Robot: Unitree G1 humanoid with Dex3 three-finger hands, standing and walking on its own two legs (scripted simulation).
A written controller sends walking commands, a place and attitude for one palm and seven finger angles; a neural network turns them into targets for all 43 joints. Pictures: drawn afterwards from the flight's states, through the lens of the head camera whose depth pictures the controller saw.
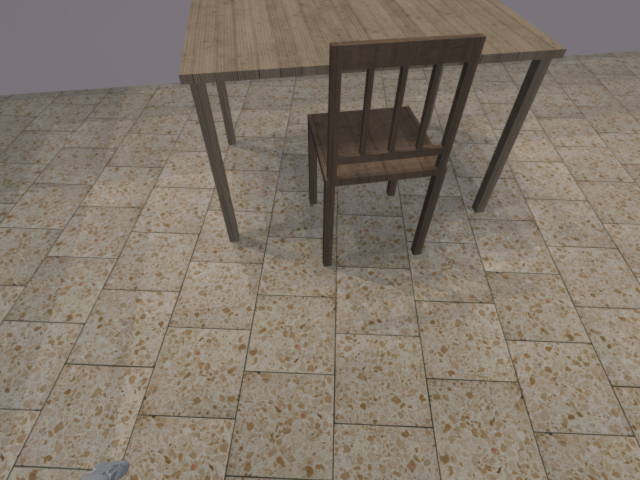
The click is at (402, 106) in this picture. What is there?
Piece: chair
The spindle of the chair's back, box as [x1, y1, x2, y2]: [387, 66, 408, 152]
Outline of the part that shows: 408,66 400,67 387,147 389,152 393,152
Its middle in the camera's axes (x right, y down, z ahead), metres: +0.22 -0.36 +1.10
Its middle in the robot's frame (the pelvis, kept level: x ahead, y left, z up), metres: +1.07 -0.16 -0.10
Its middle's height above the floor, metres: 0.67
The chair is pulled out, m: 0.00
